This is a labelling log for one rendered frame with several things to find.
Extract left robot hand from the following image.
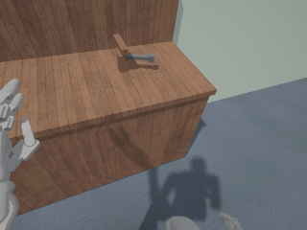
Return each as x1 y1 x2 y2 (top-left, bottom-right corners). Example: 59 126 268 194
0 78 40 182

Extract right robot hand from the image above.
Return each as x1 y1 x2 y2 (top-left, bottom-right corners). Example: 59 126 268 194
220 213 243 230

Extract counter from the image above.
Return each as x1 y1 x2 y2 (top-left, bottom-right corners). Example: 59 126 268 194
0 0 217 215

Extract right robot thigh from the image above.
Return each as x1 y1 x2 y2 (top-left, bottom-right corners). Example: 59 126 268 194
165 216 200 230

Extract left robot forearm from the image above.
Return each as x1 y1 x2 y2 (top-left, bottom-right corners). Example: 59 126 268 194
0 180 19 230

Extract tap lever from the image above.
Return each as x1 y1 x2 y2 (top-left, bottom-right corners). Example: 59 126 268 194
127 53 154 63

